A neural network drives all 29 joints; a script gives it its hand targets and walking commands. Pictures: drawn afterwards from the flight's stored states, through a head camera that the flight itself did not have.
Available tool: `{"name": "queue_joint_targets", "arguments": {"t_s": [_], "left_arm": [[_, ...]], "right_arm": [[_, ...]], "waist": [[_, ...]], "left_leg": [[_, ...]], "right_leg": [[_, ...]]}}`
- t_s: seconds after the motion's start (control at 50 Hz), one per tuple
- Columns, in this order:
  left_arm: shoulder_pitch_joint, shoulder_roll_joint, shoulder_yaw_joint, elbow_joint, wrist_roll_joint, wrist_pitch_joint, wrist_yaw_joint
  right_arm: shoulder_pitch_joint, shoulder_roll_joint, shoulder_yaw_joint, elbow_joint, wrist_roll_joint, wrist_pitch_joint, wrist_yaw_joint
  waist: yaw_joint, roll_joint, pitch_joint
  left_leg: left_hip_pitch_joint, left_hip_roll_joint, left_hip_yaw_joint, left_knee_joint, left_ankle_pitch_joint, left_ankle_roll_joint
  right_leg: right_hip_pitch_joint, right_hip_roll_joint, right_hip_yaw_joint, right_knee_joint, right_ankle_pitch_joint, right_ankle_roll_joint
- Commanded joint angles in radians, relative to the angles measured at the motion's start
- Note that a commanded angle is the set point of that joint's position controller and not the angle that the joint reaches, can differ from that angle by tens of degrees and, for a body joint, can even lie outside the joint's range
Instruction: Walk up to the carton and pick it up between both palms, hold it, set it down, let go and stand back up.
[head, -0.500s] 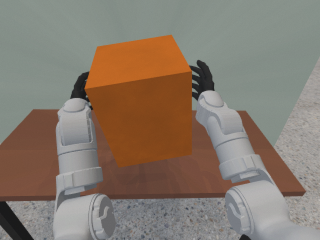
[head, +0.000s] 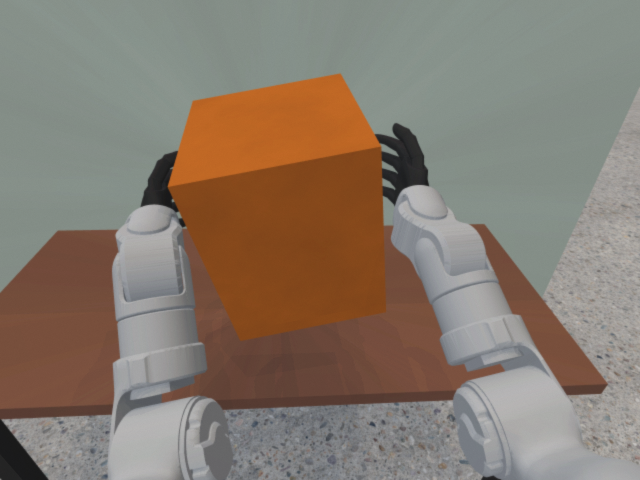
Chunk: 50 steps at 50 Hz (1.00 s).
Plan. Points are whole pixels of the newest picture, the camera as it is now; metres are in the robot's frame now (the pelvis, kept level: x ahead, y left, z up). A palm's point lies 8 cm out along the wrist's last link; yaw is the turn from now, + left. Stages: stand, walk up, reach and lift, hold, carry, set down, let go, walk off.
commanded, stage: hold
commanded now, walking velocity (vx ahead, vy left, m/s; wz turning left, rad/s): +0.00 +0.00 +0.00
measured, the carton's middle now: (290, 207) +0.41 -0.01 +0.22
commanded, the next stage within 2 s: none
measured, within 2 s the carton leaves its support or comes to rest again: neither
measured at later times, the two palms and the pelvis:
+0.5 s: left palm (158, 211) +0.36 +0.15 +0.25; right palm (403, 189) +0.35 -0.14 +0.27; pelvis -0.01 +0.00 +0.00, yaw +0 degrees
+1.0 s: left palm (151, 212) +0.36 +0.15 +0.25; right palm (399, 188) +0.35 -0.13 +0.27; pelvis -0.01 +0.01 +0.00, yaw +0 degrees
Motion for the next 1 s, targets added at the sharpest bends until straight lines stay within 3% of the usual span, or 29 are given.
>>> {"name": "queue_joint_targets", "arguments": {"t_s": [0.0,0.04,0.06,0.1,0.16,0.2,0.28,0.44,0.54,0.58,0.62,0.68,0.72,0.74,0.84,0.9,0.94,0.98], "left_arm": [[-0.774,-0.472,-0.436,-0.089,-0.196,-0.073,-0.167],[-0.777,-0.487,-0.451,-0.064,-0.197,-0.072,-0.166],[-0.796,-0.510,-0.482,-0.107,-0.216,-0.079,-0.162],[-0.813,-0.514,-0.484,-0.106,-0.213,-0.083,-0.155],[-0.817,-0.496,-0.432,-0.027,-0.187,-0.086,-0.155],[-0.811,-0.490,-0.418,-0.017,-0.179,-0.091,-0.155],[-0.793,-0.483,-0.404,0.017,-0.175,-0.097,-0.160],[-0.755,-0.457,-0.371,0.026,-0.169,-0.099,-0.162],[-0.773,-0.475,-0.455,-0.139,-0.219,-0.106,-0.146],[-0.770,-0.469,-0.464,-0.169,-0.225,-0.103,-0.140],[-0.744,-0.462,-0.461,-0.142,-0.213,-0.090,-0.141],[-0.746,-0.462,-0.444,-0.082,-0.183,-0.069,-0.156],[-0.735,-0.456,-0.420,-0.029,-0.164,-0.064,-0.168],[-0.756,-0.455,-0.420,-0.026,-0.166,-0.068,-0.172],[-0.793,-0.492,-0.436,-0.040,-0.184,-0.087,-0.168],[-0.761,-0.478,-0.417,-0.067,-0.184,-0.089,-0.163],[-0.760,-0.467,-0.410,-0.061,-0.178,-0.088,-0.161],[-0.750,-0.468,-0.400,-0.055,-0.180,-0.090,-0.159]], "right_arm": [[-0.700,0.551,0.295,-0.193,0.093,-0.025,0.145],[-0.739,0.541,0.274,-0.210,0.077,-0.034,0.148],[-0.740,0.549,0.277,-0.225,0.082,-0.042,0.153],[-0.724,0.532,0.260,-0.182,0.074,-0.039,0.162],[-0.737,0.536,0.231,-0.126,0.043,-0.042,0.175],[-0.733,0.535,0.221,-0.097,0.034,-0.050,0.184],[-0.737,0.518,0.196,-0.079,0.014,-0.069,0.183],[-0.735,0.533,0.236,-0.115,0.036,-0.072,0.167],[-0.712,0.566,0.320,-0.228,0.102,-0.071,0.142],[-0.712,0.572,0.347,-0.264,0.124,-0.061,0.131],[-0.696,0.556,0.341,-0.259,0.116,-0.050,0.130],[-0.670,0.526,0.271,-0.167,0.070,-0.037,0.147],[-0.683,0.519,0.247,-0.137,0.044,-0.039,0.157],[-0.694,0.514,0.229,-0.122,0.038,-0.042,0.162],[-0.743,0.526,0.238,-0.150,0.057,-0.058,0.169],[-0.739,0.543,0.278,-0.191,0.071,-0.061,0.160],[-0.702,0.529,0.268,-0.156,0.066,-0.052,0.157],[-0.700,0.543,0.271,-0.154,0.056,-0.056,0.166]], "waist": [[0.014,0.063,-0.243],[0.004,0.085,-0.254],[-0.004,0.096,-0.305],[-0.009,0.119,-0.296],[0.011,0.094,-0.262],[0.021,0.087,-0.266],[0.009,0.074,-0.272],[0.022,0.032,-0.274],[0.001,0.068,-0.400],[0.001,0.063,-0.413],[0.003,0.062,-0.359],[-0.002,0.084,-0.223],[0.013,0.067,-0.184],[0.005,0.081,-0.172],[0.002,0.097,-0.280],[0.022,0.053,-0.344],[0.011,0.061,-0.329],[0.030,0.040,-0.302]], "left_leg": [[-0.079,-0.093,0.084,-0.055,0.156,0.003],[-0.078,-0.090,0.087,-0.047,0.149,0.000],[-0.072,-0.084,0.079,-0.042,0.171,-0.007],[-0.088,-0.073,0.074,-0.051,0.150,-0.012],[-0.150,-0.072,0.074,-0.089,0.036,0.011],[-0.166,-0.067,0.077,-0.097,0.040,0.015],[-0.152,-0.071,0.079,-0.089,0.040,0.014],[-0.080,-0.093,0.091,-0.049,0.138,0.017],[0.006,-0.109,0.077,0.021,0.343,-0.012],[0.028,-0.112,0.071,0.033,0.357,-0.014],[0.010,-0.109,0.073,0.015,0.301,-0.007],[-0.076,-0.090,0.079,-0.057,0.122,0.005],[-0.128,-0.081,0.085,-0.089,0.049,0.017],[-0.143,-0.077,0.086,-0.096,0.033,0.015],[-0.099,-0.079,0.082,-0.056,0.151,-0.004],[-0.055,-0.093,0.088,-0.030,0.224,0.005],[-0.042,-0.091,0.085,-0.038,0.195,0.003],[-0.074,-0.087,0.086,-0.055,0.161,0.014]], "right_leg": [[0.102,0.053,-0.014,0.004,0.150,0.068],[0.079,0.054,-0.016,-0.002,0.126,0.063],[0.096,0.061,-0.021,0.012,0.137,0.058],[0.106,0.067,-0.024,0.022,0.115,0.052],[0.117,0.062,-0.023,0.025,0.061,0.057],[0.142,0.063,-0.020,0.032,0.072,0.055],[0.140,0.059,-0.019,0.028,0.078,0.055],[0.118,0.053,-0.020,0.004,0.147,0.066],[0.157,0.057,-0.018,0.029,0.340,0.081],[0.161,0.054,-0.017,0.032,0.375,0.085],[0.137,0.052,-0.016,0.020,0.312,0.084],[0.087,0.049,-0.023,-0.001,0.108,0.063],[0.090,0.050,-0.023,-0.003,0.055,0.061],[0.093,0.050,-0.025,0.000,0.048,0.057],[0.135,0.060,-0.022,0.020,0.133,0.054],[0.158,0.062,-0.023,0.024,0.209,0.066],[0.148,0.059,-0.021,0.016,0.174,0.065],[0.141,0.061,-0.023,0.017,0.150,0.063]]}}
